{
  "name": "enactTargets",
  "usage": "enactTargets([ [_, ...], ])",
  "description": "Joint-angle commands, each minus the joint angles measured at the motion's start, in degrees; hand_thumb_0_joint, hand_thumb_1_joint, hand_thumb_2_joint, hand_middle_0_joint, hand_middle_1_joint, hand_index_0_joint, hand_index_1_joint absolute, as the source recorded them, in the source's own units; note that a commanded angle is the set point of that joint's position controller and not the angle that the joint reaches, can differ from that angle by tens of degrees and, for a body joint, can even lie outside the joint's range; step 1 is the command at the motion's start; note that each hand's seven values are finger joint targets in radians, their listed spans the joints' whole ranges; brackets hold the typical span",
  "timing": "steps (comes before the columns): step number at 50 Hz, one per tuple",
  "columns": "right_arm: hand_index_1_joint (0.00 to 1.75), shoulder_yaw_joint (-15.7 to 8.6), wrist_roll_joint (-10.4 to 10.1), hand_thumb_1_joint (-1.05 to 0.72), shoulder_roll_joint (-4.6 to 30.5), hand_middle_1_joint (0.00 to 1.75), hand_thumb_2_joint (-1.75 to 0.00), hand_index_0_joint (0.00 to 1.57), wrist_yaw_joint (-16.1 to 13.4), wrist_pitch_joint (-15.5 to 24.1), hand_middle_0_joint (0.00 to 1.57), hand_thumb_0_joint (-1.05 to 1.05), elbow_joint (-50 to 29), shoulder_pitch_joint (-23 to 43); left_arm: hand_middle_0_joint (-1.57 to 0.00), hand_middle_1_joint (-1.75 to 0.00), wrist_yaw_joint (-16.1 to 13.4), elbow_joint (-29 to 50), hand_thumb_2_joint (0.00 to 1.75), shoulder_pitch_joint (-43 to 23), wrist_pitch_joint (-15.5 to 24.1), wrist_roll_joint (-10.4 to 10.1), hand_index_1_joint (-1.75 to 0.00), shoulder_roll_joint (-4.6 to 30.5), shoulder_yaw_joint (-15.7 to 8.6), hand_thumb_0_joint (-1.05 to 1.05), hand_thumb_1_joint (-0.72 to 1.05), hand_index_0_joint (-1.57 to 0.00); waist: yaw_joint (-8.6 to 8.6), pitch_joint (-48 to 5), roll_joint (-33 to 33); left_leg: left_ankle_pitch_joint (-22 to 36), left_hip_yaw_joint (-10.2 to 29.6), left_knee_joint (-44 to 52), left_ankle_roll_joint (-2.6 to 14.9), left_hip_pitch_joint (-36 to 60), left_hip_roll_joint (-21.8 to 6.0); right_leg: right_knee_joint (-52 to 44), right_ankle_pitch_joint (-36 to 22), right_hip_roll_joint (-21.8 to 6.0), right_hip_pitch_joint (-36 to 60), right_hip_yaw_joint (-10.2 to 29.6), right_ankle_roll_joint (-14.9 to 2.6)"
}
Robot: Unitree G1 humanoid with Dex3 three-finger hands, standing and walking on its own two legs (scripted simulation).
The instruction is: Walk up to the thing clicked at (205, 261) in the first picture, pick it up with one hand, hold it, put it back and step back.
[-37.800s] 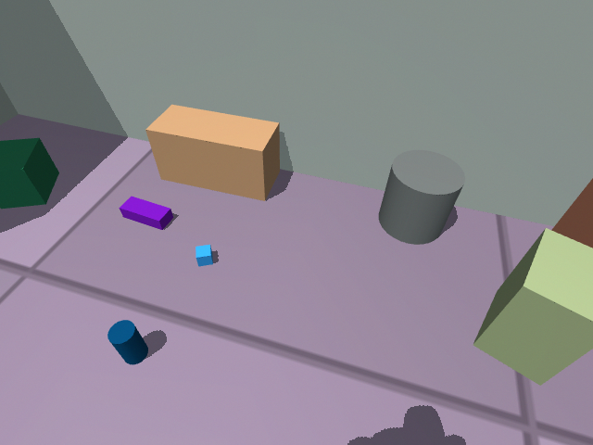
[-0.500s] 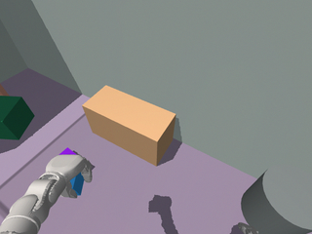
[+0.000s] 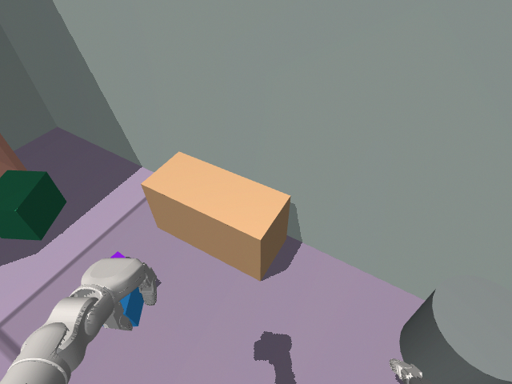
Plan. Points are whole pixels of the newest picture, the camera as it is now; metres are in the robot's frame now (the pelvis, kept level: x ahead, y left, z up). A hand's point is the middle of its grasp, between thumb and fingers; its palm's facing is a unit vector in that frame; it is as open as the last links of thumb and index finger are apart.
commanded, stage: hold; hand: left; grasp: from above
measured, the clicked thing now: (119, 303) +0.31 +0.24 -0.07
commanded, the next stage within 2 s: crouch in 0.86 s
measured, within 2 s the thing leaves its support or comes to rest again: neither
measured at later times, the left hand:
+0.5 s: hand (116, 311) +0.27 +0.22 -0.02, palm faces -0.47 -0.02 -0.88, open 6.6 cm
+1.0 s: hand (115, 308) +0.28 +0.22 -0.02, palm faces -0.48 -0.02 -0.88, open 6.7 cm
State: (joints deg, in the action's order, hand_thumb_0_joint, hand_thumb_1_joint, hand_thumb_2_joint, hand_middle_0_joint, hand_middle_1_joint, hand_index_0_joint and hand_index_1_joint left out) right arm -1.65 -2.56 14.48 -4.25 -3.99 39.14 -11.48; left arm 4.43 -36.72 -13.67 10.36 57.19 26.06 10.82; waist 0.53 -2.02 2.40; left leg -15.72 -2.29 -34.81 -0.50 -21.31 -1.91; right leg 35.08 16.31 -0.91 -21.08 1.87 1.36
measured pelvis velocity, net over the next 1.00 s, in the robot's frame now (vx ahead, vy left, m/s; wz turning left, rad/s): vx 0.00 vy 0.00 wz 0.00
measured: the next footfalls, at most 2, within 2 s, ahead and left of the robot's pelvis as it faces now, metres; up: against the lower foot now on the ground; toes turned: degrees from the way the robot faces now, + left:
none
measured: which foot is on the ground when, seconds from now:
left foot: down 0.00-1.00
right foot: down 0.00-1.00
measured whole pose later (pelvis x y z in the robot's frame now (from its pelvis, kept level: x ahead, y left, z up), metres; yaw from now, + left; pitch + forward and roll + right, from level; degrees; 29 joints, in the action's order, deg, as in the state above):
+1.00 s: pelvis +0.00 +0.00 +0.01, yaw +0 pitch +0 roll +0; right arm -0.8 -3.0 14.1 -6.2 -4.9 39.3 -9.8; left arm 5.5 -34.8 -12.5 11.5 56.4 26.8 10.7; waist -0.2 0.2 2.5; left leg -12.8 -2.5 -28.9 -0.4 -16.3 -1.6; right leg 29.7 13.6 -1.2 -16.3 2.0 1.4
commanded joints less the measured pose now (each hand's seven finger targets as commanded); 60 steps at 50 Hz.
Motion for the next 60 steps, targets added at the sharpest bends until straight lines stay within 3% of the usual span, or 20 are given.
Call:
enactTargets([
  [1,0.3,-2.3,-0.1,-0.9,7.3,0.3,-0.9,0.2,-0.9,2.3,0.2,0.0,-8.1,5.1,-1.05,-0.54,-2.2,12.0,0.66,-20.4,0.2,-1.0,-0.51,12.8,-6.3,0.0,0.73,-1.08,-0.19,-13.2,-0.5,7.9,0.0,5.3,1.34,8.7,2.6,-6.9,-6.5,2.6,2.0,-1.0,-1.51],
  [3,0.3,-2.3,-0.2,-0.9,7.3,0.3,-0.9,0.2,-1.1,2.3,0.2,0.0,-8.2,5.4,-1.05,-0.54,-2.4,11.1,0.64,-18.4,0.0,-1.0,-0.51,14.2,-8.1,0.0,0.73,-1.08,-1.0,-12.8,-1.3,7.7,-0.4,5.5,1.44,8.6,2.9,-7.7,-6.1,2.4,3.2,-0.9,-1.34],
  [4,0.3,-2.2,0.0,-0.9,7.3,0.3,-0.9,0.2,-1.2,2.3,0.2,0.0,-8.1,5.4,-1.04,-0.55,-2.3,12.7,0.64,-19.9,0.1,-1.3,-0.52,13.1,-7.0,0.0,0.74,-1.07,-0.07,-13.0,-0.9,7.1,-0.4,5.6,1.49,8.9,2.9,-7.7,-6.0,2.4,2.4,-0.7,-1.27],
  [9,0.3,-2.0,-0.3,-0.9,7.3,0.3,-0.9,0.2,-1.5,2.3,0.2,0.0,-8.1,6.3,-1.04,-0.56,-2.0,12.0,0.62,-18.8,0.2,-1.5,-0.52,14.1,-7.7,0.0,0.74,-1.08,-0.73,-11.5,-1.3,5.3,-0.3,6.7,1.46,8.8,2.8,-8.8,-3.6,2.5,2.9,-0.8,-1.37],
  [11,0.3,-1.8,-0.2,-0.9,7.1,0.3,-0.9,0.2,-1.5,2.4,0.2,0.0,-8.3,6.8,-1.05,-0.56,-1.8,13.1,0.62,-19.8,0.2,-1.6,-0.52,13.0,-6.5,0.0,0.76,-1.09,-0.34,-11.5,-0.6,4.5,-0.3,7.2,1.44,9.2,2.8,-9.1,-3.1,2.4,2.5,-0.7,-1.44],
  [21,0.3,-1.4,-0.4,-0.91,6.8,0.3,-0.9,0.2,-2.2,2.5,0.2,0.0,-8.5,7.7,-1.05,-0.54,-1.2,13.8,0.64,-18.0,0.3,-2.0,-0.51,14.3,-7.9,0.0,0.74,-1.08,-1.17,-10.7,-0.8,4.3,-0.3,8.7,1.37,10.0,2.8,-10.3,-2.4,2.5,4.1,-0.8,-1.59],
  [28,0.3,-1.3,-0.5,-0.9,6.9,0.3,-0.9,0.2,-2.4,2.4,0.2,0.0,-8.3,7.8,-1.06,-0.55,-0.7,13.3,0.67,-18.3,0.4,-2.5,-0.53,12.7,-6.1,0.0,0.73,-1.08,-0.49,-10.1,-0.3,5.7,0.1,9.9,1.14,11.7,2.3,-10.3,-3.9,2.8,3.9,-1.1,-1.92],
  [30,0.3,-1.2,-0.5,-0.9,6.8,0.3,-0.9,0.2,-2.5,2.4,0.2,0.0,-8.1,8.1,-1.03,-0.55,-0.7,13.6,0.64,-18.2,0.6,-2.5,-0.52,14.2,-7.5,0.0,0.72,-1.06,-1.18,-10.2,-0.5,5.9,0.2,9.8,1.17,11.4,2.4,-10.7,-3.7,2.7,4.7,-1.3,-1.81],
  [35,0.3,-1.3,-0.5,-0.9,6.7,0.3,-0.9,0.2,-2.6,2.2,0.2,0.0,-7.8,7.7,-1.03,-0.56,-0.8,13.7,0.65,-19.9,0.7,-2.2,-0.53,14.0,-6.9,0.0,0.71,-1.06,-0.63,-11.1,-0.1,7.7,-0.1,9.7,1.17,12.5,2.5,-10.6,-5.7,2.7,4.9,-1.1,-1.79],
  [37,0.3,-1.3,-0.5,-0.9,6.9,0.3,-0.9,0.2,-2.8,2.1,0.2,0.0,-7.6,7.5,-1.03,-0.54,-1.0,13.0,0.64,-18.8,0.7,-2.1,-0.51,15.5,-8.8,0.0,0.71,-1.06,-1.01,-11.5,-0.8,8.1,-0.1,9.5,1.3,12.1,2.5,-10.6,-6.2,2.6,5.7,-1.2,-1.63],
  [39,0.3,-1.1,-0.4,-0.9,6.5,0.3,-0.9,0.2,-2.7,2.0,0.2,0.0,-8.0,7.7,-1.04,-0.56,-0.8,13.9,0.65,-19.7,0.9,-2.4,-0.53,13.6,-6.6,0.0,0.73,-1.08,-0.87,-11.2,-0.2,8.1,0.0,9.7,1.21,12.3,2.6,-10.7,-6.3,2.6,5.5,-1.1,-1.75],
  [43,0.3,-1.6,-0.5,-0.9,7.0,0.3,-0.9,0.2,-2.6,1.7,0.2,0.0,-8.0,7.4,-1.03,-0.54,-1.0,12.7,0.66,-17.3,1.1,-2.5,-0.52,13.5,-7.3,0.0,0.71,-1.06,-1.03,-10.9,-0.3,8.1,0.5,10.3,0.99,12.2,2.2,-10.5,-6.1,2.8,5.6,-1.5,-1.99],
  [45,0.3,-1.5,-0.4,-0.9,6.7,0.3,-0.9,0.2,-2.6,1.6,0.2,0.0,-8.0,7.6,-1.05,-0.55,-1.0,13.3,0.66,-19.2,1.2,-1.9,-0.53,12.7,-5.7,0.0,0.72,-1.07,-0.39,-11.2,-0.3,8.8,0.3,9.8,1.06,12.6,2.4,-10.6,-6.8,2.7,5.1,-1.3,-1.94],
  [47,0.3,-1.7,-0.5,-0.9,6.9,0.3,-0.9,0.2,-2.7,1.4,0.2,0.0,-7.8,7.1,-1.02,-0.55,-1.7,13.2,0.64,-18.4,1.2,-1.8,-0.52,15.2,-8.6,0.0,0.69,-1.05,-1.34,-12.6,0.2,9.9,0.0,9.6,1.08,12.9,2.7,-10.5,-7.8,2.5,6.3,-1.2,-1.85],
  [48,0.3,-1.7,-0.5,-0.93,6.8,0.3,-0.91,0.2,-2.6,1.4,0.2,0.0,-7.8,6.9,-1.02,-0.63,-1.8,14.1,0.57,-20.0,1.3,-1.7,-0.57,14.3,-7.6,0.0,0.73,-1.08,-0.8,-13.2,0.5,10.6,-0.1,9.4,1.05,13.3,2.7,-10.2,-8.6,2.6,6.1,-1.1,-1.88],
  [50,0.3,-1.6,-0.5,-0.9,6.8,0.3,-0.9,0.2,-2.7,1.1,0.2,0.0,-7.7,7.0,-0.93,-0.65,-2.2,13.5,0.66,-19.0,1.3,-1.4,-0.6,15.3,-8.8,0.0,0.63,-0.97,-1.22,-12.8,-0.2,11.1,-0.1,8.9,1.09,12.8,2.7,-10.4,-8.9,2.6,6.2,-1.3,-1.66],
  [54,0.3,-1.6,-0.6,-0.9,6.6,0.3,-0.9,0.2,-2.5,0.6,0.2,0.0,-7.9,7.3,-0.95,-0.68,-3.1,10.6,0.7,-15.1,1.2,-1.1,-0.64,12.7,-7.7,0.0,0.66,-0.99,-0.67,-10.1,-2.6,9.3,-0.2,8.5,1.37,10.7,3.0,-10.5,-7.7,2.3,4.4,-1.1,-1.37],
  [57,0.3,-1.9,-0.4,-0.9,6.6,0.3,-0.9,0.2,-2.1,0.0,0.2,0.0,-7.7,6.6,-0.95,-0.67,-4.0,9.7,0.72,-14.9,2.3,0.3,-0.63,12.4,-7.4,0.0,0.65,-0.98,-0.23,-10.5,-3.2,9.5,0.0,7.1,1.43,9.3,3.2,-9.1,-8.4,2.0,3.6,-1.0,-1.31],
  [58,0.3,-2.0,-0.2,-0.9,6.6,0.3,-0.9,0.2,-2.0,-0.3,0.2,0.0,-7.3,6.4,-0.95,-0.69,-4.8,8.4,0.73,-14.7,3.0,0.4,-0.66,13.4,-8.7,0.0,0.64,-0.98,-0.62,-10.3,-3.2,9.4,0.0,6.4,1.28,8.3,3.2,-8.4,-8.0,2.0,3.0,-1.1,-1.41],
  [60,0.3,-2.4,0.2,-0.9,6.6,0.3,-0.9,0.2,-1.6,-0.6,0.2,0.0,-6.7,5.6,-0.93,-0.67,-6.6,6.5,0.72,-15.7,4.6,1.8,-0.64,12.5,-8.6,0.0,0.61,-0.96,0.61,-10.8,-2.9,9.1,0.1,4.0,1.29,6.4,3.3,-6.4,-8.4,1.8,0.2,-0.9,-1.38],
])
